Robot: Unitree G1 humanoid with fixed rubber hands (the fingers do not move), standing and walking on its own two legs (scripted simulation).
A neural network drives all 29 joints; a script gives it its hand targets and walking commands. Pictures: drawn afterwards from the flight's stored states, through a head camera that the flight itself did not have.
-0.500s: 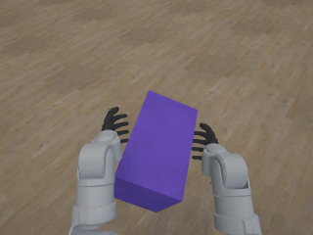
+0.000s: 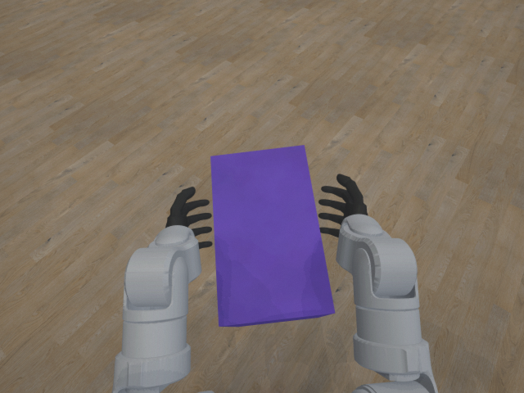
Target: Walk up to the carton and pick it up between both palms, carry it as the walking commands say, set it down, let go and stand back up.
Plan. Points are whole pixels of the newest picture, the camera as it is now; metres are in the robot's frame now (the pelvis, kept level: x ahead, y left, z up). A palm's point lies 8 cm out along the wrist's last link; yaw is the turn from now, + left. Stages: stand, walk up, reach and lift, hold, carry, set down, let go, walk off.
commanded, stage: carry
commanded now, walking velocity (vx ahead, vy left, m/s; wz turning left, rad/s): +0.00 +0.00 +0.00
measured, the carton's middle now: (268, 243) +0.35 -0.01 -0.03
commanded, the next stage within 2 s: none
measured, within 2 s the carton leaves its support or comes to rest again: neither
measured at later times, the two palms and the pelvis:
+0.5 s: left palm (174, 267) +0.26 +0.12 +0.07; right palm (353, 258) +0.26 -0.12 +0.08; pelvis -0.04 +0.01 +0.00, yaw -1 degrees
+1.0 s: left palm (167, 284) +0.24 +0.13 +0.06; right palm (347, 274) +0.25 -0.11 +0.06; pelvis -0.05 +0.02 +0.00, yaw +0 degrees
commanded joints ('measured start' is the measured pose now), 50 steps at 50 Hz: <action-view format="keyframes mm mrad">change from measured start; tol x32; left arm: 1 -428 -1058 -528 -171 -285 -70 -234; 50 -479 -963 -422 39 -212 -256 -239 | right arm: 1 -261 1085 508 -81 273 -10 228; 50 -357 968 415 70 218 -188 243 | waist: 1 6 31 -532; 50 -1 20 -475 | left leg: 1 251 86 -82 24 435 47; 50 185 85 -117 -45 233 67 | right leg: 1 134 -125 103 -33 643 1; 18 -16 -116 130 -145 69 -7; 50 54 -118 115 -110 261 -17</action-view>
